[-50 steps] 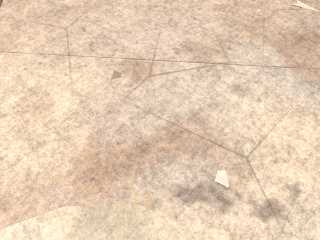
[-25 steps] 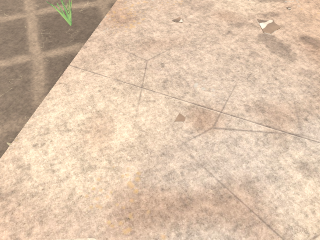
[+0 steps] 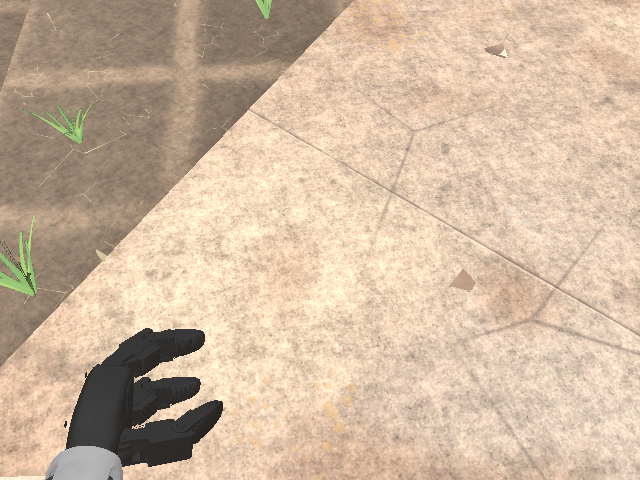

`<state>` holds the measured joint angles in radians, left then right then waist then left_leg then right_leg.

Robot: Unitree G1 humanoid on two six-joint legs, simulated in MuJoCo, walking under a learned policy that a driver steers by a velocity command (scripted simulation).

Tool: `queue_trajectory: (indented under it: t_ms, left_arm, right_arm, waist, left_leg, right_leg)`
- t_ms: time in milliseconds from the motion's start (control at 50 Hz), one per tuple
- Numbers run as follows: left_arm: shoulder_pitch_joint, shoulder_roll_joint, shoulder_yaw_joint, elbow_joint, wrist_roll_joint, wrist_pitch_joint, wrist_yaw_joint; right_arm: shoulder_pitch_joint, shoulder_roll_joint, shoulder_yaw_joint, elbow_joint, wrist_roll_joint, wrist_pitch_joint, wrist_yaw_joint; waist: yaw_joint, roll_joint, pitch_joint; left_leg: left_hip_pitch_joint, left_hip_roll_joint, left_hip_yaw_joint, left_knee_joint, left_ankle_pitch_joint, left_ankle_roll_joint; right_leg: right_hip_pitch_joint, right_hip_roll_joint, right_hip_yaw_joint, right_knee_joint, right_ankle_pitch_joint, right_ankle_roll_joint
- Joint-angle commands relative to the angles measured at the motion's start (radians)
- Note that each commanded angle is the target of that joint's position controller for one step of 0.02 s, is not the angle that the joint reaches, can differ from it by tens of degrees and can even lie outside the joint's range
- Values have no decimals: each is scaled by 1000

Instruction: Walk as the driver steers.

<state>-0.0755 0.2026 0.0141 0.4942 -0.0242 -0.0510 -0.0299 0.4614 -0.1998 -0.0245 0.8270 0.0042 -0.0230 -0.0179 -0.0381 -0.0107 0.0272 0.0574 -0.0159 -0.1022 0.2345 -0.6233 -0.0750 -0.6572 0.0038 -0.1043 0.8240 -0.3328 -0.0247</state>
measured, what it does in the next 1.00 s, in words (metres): walks ahead, turning right: right foot, then left foot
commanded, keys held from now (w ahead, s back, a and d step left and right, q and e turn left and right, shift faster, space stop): w+e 0.06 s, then e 0.94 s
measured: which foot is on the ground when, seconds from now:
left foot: down 0.00-0.04, up 0.06-0.40, down 0.42-0.86, up 0.88-1.00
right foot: up 0.00-0.02, down 0.04-0.42, up 0.44-0.84, down 0.86-1.00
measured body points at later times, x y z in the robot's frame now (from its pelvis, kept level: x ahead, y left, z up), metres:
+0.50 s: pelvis +0.21 +0.02 +0.01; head +0.26 +0.03 +0.46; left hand +0.33 +0.30 -0.10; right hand +0.42 -0.23 -0.05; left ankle +0.33 +0.11 -0.71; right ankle +0.11 -0.09 -0.67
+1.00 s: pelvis +0.22 -0.01 +0.03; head +0.24 -0.06 +0.47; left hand +0.49 +0.15 -0.04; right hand +0.22 -0.34 -0.09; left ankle +0.31 +0.12 -0.63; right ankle +0.19 -0.10 -0.71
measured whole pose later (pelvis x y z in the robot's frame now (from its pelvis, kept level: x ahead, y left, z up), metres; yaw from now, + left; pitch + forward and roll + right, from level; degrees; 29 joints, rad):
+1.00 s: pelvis +0.22 -0.01 +0.03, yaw -29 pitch +2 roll +3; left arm 0.21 0.28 0.05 0.59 0.01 0.02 0.01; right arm 0.12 -0.32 -0.09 0.73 -0.01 0.02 -0.04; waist 0.00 0.04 0.04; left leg -0.57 0.01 0.00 1.08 -0.43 -0.06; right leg -0.32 0.01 0.04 0.54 -0.25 -0.05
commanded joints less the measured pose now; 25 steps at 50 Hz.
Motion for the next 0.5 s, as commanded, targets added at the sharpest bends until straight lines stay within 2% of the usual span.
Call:
queue_trajectory:
  t_ms: [20,40,60,80,100,120,140,160,200,220,260,300,340,380,400,420,440,460,480,500]
  left_arm:
    - [509,236,119,79,-21,33,45]
    - [641,212,110,169,-3,30,42]
    - [682,162,74,225,38,7,20]
    - [433,165,58,158,53,-22,14]
    - [348,142,62,122,36,-36,9]
    - [291,134,65,136,18,-46,7]
    - [265,135,66,127,7,-55,-2]
    - [243,150,68,135,6,-57,-1]
    - [278,163,65,162,2,-64,21]
    - [310,174,68,178,10,-63,37]
    - [352,218,84,200,7,-43,54]
    - [402,250,98,211,-5,-14,61]
    - [416,244,101,203,-13,11,66]
    - [383,233,102,179,-16,24,73]
    - [355,222,101,162,-14,27,76]
    - [353,180,90,145,-3,24,74]
    - [353,113,67,108,28,21,73]
    - [542,108,57,117,14,24,68]
    - [576,196,81,155,3,45,70]
    - [494,235,97,154,-1,64,74]
  right_arm:
    - [-275,-247,-73,-116,-1,-32,6]
    - [-307,-128,-46,-145,-24,-46,15]
    - [-375,10,1,-191,-35,-74,30]
    - [-76,32,-3,-196,34,-105,38]
    - [-100,-79,-14,-181,31,-108,39]
    - [-129,-119,-22,-196,32,-92,40]
    - [-200,-151,-29,-199,5,-77,28]
    - [-240,-141,-31,-220,-2,-67,22]
    - [-323,-119,-22,-251,-7,-57,16]
    - [-369,-95,-13,-265,-13,-60,13]
    - [-442,-48,4,-279,-17,-61,14]
    - [-481,-65,-4,-278,-8,-52,15]
    - [-505,-101,-21,-282,-1,-40,16]
    - [-491,-131,-42,-278,-1,-41,18]
    - [-458,-141,-52,-267,-5,-45,17]
    - [-415,-174,-64,-264,-19,-52,11]
    - [-316,-237,-76,-265,-39,-52,-2]
    - [-313,-241,-73,-249,-56,-36,7]
    - [-355,-176,-64,-254,-35,-27,11]
    - [-395,-115,-47,-262,-22,-22,10]
  waist:
    - [359,173,-260]
    - [346,-45,-260]
    - [298,-259,-146]
    - [34,-425,-124]
    - [18,-279,-46]
    - [-27,-119,-20]
    - [-20,42,-6]
    - [-32,61,16]
    - [-11,36,26]
    - [7,14,8]
    - [34,-31,-51]
    - [59,-73,-102]
    - [67,-99,-112]
    - [44,-115,-107]
    - [20,-111,-110]
    - [8,-79,-151]
    - [-17,89,-259]
    - [68,318,-393]
    - [76,236,-348]
    - [58,166,-236]
  left_leg:
    - [-197,122,-9,503,1182,123]
    - [-450,-12,-10,916,354,96]
    - [-698,-142,-98,1259,-31,135]
    - [-842,-170,-180,1343,50,152]
    - [-817,-95,-76,1374,77,111]
    - [-853,-24,-36,1340,143,98]
    - [-767,36,-24,1231,187,88]
    - [-716,51,-10,1127,216,69]
    - [-658,68,23,900,262,39]
    - [-627,55,43,797,305,27]
    - [-524,1,78,570,425,18]
    - [-470,-44,81,451,535,7]
    - [-434,-51,53,369,573,9]
    - [-370,-42,26,263,599,30]
    - [-306,-31,30,186,659,51]
    - [-188,44,-2,154,763,95]
    - [36,280,-187,216,1164,184]
    - [167,493,-466,198,1208,371]
    - [75,458,-485,147,928,388]
    - [-16,383,-351,126,764,348]
  right_leg:
    - [703,-2,4,-188,149,-71]
    - [923,-98,130,-216,176,-89]
    - [863,-139,345,-203,465,-129]
    - [772,-329,797,-515,532,-318]
    - [682,-360,801,-535,661,-409]
    - [593,-371,767,-548,414,-409]
    - [482,-293,677,-567,336,-343]
    - [409,-242,575,-580,381,-299]
    - [384,-186,432,-589,624,-252]
    - [390,-158,368,-580,752,-240]
    - [405,-96,268,-538,810,-203]
    - [449,-97,275,-493,753,-176]
    - [464,-116,330,-444,639,-150]
    - [460,-120,396,-387,502,-122]
    - [444,-96,404,-331,455,-98]
    - [397,-44,386,-215,387,-61]
    - [232,33,303,59,15,-11]
    - [71,85,254,270,-429,31]
    - [33,15,249,390,-356,67]
    - [-2,-7,218,446,-280,88]
Next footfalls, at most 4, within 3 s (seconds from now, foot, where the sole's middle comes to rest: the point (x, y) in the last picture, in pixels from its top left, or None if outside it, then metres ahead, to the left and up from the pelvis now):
0.04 right None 0.15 -0.10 -0.75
0.42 left None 0.37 0.10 -0.75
0.86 right None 0.23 -0.12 -0.75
1.36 left None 0.35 0.06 -0.75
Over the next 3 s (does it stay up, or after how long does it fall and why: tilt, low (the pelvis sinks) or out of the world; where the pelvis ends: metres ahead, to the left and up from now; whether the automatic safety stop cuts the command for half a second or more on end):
stays up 0.43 -0.26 0.01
